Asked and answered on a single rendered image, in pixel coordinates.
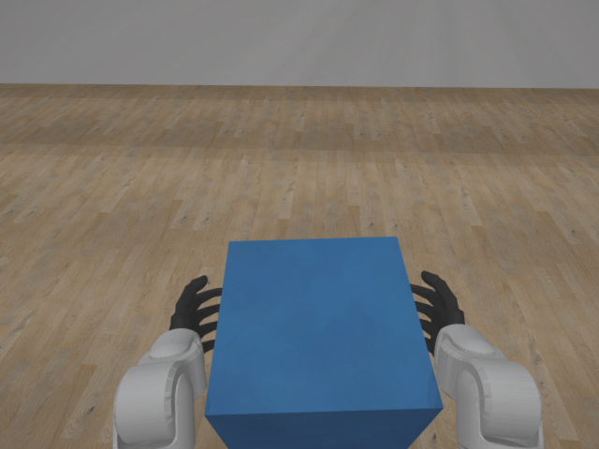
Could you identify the right robot forearm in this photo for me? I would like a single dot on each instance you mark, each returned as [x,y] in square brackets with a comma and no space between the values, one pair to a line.
[498,403]

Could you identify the carton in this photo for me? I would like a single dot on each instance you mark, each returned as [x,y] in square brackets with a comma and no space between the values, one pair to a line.
[319,345]

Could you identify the right robot hand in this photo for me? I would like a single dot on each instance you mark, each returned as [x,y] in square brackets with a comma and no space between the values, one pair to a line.
[444,310]

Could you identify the left robot hand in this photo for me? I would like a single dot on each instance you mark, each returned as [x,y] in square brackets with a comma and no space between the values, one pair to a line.
[186,314]

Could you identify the left robot forearm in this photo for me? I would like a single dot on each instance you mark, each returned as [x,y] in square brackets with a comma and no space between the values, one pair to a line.
[154,403]

